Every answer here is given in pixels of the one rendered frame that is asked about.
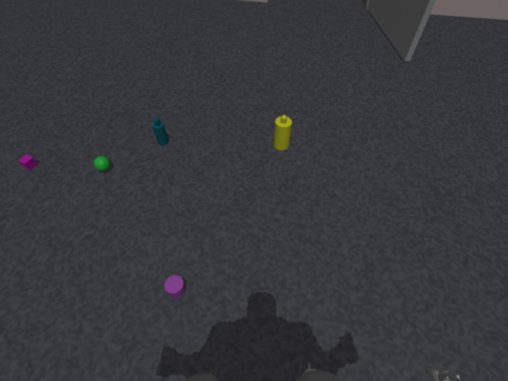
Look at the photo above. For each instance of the right robot hand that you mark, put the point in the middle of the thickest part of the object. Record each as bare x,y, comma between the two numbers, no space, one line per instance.
439,373

